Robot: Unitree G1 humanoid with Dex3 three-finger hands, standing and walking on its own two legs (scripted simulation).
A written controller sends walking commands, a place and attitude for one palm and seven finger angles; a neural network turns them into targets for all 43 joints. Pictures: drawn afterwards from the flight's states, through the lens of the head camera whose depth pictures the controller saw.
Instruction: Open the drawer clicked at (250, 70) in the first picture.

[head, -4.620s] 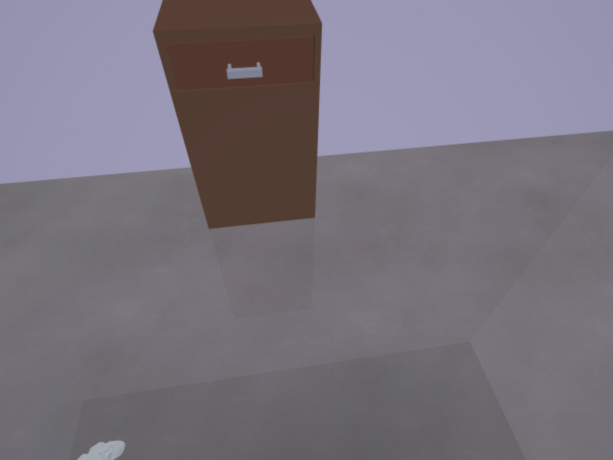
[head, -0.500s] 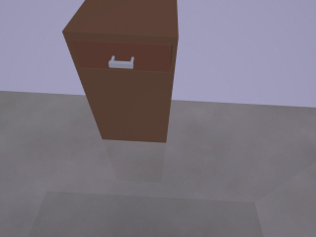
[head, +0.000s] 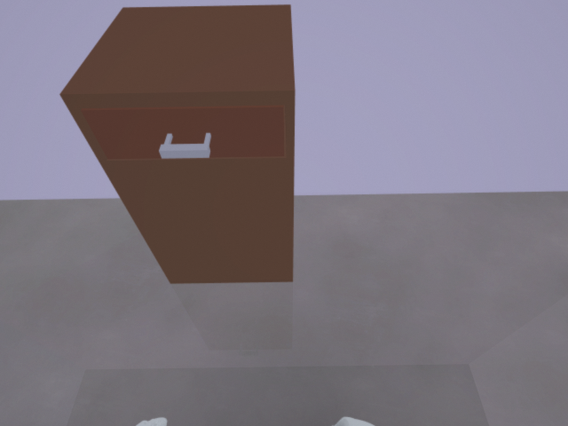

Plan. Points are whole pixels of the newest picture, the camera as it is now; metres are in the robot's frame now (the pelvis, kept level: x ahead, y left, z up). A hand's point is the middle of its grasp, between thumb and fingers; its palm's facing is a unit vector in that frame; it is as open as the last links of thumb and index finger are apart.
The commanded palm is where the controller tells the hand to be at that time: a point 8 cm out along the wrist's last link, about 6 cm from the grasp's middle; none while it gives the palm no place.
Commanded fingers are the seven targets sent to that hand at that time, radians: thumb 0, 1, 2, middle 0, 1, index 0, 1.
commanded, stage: take the last steps up to it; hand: left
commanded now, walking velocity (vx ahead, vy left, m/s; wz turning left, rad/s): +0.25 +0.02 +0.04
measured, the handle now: (186, 144) +0.67 +0.24 -0.03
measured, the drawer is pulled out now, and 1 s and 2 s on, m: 0.00 0.00 0.00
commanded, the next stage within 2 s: come to a stop and stand still in 0.28 s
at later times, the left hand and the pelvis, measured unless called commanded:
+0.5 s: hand out of the picture +0.12 +0.20 -0.17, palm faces +0.07 -0.99 -0.14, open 7.4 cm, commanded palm none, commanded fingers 0.00 0.90 0.90 -0.20 -0.30 -0.20 -0.30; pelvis +0.15 +0.03 +0.02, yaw +0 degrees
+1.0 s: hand (199, 362) +0.24 +0.15 -0.13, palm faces +0.05 -0.95 -0.30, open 7.4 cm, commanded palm none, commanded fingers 0.00 0.90 0.90 -0.20 -0.30 -0.20 -0.30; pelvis +0.16 -0.04 +0.02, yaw +0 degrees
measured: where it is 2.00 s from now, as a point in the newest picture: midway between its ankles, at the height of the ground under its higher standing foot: outside the picture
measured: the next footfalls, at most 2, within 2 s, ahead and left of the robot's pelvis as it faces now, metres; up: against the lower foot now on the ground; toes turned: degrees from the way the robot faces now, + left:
left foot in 0.38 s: +0.22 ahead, +0.13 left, +0.00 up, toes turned +9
right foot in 0.78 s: +0.19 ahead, -0.11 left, +0.00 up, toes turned -3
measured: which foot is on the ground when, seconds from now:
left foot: up 0.00-0.36, down 0.38-0.78, up 0.80-1.00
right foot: down 0.00-0.38, up 0.40-0.76, down 0.78-1.00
